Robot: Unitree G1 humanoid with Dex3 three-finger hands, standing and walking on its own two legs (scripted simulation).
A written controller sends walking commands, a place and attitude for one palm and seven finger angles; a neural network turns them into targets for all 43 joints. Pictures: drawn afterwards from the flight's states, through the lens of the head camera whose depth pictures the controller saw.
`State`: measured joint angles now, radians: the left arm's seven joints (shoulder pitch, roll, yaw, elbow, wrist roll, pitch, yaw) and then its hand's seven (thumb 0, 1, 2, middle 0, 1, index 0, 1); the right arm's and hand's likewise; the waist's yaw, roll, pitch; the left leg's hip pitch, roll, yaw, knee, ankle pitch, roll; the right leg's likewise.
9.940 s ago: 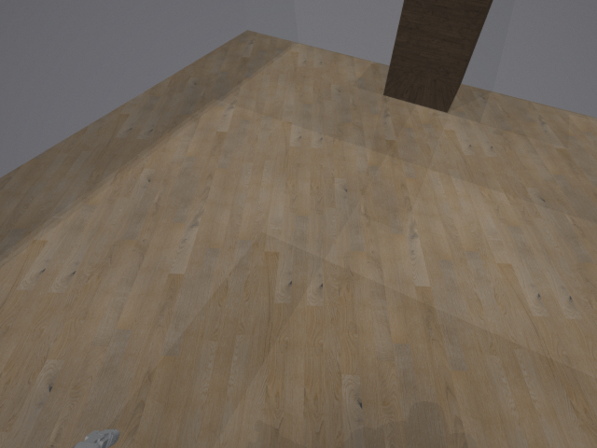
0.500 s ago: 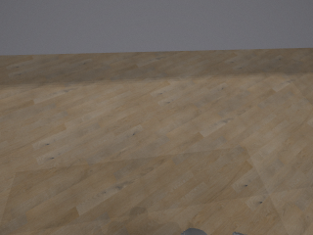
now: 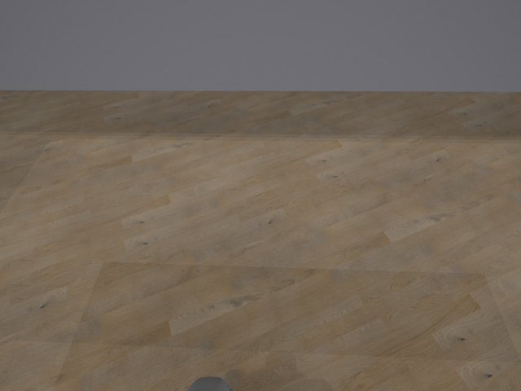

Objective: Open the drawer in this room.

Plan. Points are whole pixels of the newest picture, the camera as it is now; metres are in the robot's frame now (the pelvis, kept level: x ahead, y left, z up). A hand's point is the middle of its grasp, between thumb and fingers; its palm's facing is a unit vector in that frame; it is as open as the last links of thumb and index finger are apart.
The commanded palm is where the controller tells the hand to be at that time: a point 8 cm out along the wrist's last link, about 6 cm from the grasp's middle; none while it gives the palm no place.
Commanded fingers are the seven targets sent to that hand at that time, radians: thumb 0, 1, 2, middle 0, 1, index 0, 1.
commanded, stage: turn or walk to find it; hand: left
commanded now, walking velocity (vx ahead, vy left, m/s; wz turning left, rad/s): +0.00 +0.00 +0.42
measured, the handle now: out of the picture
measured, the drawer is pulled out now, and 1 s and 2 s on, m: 0.00 0.00 0.00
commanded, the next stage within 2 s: none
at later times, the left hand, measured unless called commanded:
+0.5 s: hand out of the picture +0.01 +0.29 -0.17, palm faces +0.24 -0.95 -0.22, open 7.4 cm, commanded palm none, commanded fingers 0.00 0.90 0.90 -0.20 -0.30 -0.20 -0.30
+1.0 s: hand out of the picture -0.04 +0.22 -0.16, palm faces +0.40 -0.88 -0.25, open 7.4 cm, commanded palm none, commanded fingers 0.00 0.90 0.90 -0.20 -0.30 -0.20 -0.30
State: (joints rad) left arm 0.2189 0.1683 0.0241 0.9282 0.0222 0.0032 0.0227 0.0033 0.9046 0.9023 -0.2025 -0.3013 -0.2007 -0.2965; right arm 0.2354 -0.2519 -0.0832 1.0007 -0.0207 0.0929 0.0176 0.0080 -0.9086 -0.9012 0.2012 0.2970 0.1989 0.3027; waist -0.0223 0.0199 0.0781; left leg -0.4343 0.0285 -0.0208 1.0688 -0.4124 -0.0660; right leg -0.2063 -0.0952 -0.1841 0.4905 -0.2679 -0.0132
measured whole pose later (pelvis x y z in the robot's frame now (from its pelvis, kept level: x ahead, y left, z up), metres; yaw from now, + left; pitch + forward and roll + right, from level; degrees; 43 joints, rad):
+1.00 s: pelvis -0.04 +0.01 +0.00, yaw +25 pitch +0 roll +1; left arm 0.21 0.17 0.03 0.94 0.02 0.01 0.03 0.00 0.91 0.90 -0.20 -0.30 -0.20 -0.30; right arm 0.26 -0.25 -0.09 0.99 -0.02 0.09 0.01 0.01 -0.91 -0.90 0.20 0.30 0.20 0.30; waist -0.04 0.03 0.06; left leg -0.48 0.01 -0.04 1.13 -0.39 -0.06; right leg -0.19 -0.07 -0.14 0.48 -0.28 -0.01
